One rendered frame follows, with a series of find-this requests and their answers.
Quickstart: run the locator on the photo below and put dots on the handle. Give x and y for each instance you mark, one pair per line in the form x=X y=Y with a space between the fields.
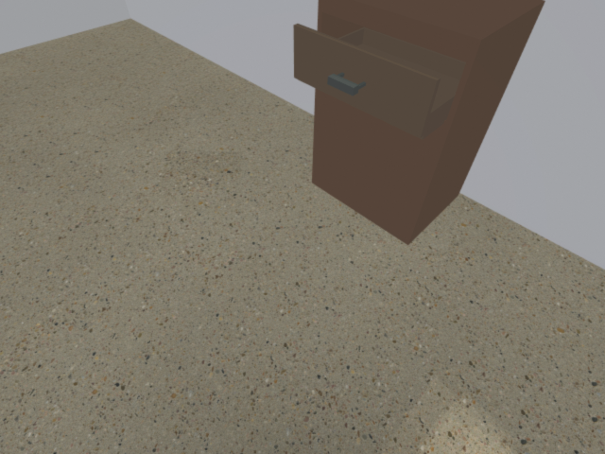
x=344 y=85

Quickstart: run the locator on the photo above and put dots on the cabinet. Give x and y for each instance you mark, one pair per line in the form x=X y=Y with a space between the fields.
x=389 y=176

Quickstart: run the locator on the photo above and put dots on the drawer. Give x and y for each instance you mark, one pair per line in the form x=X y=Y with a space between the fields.
x=408 y=86

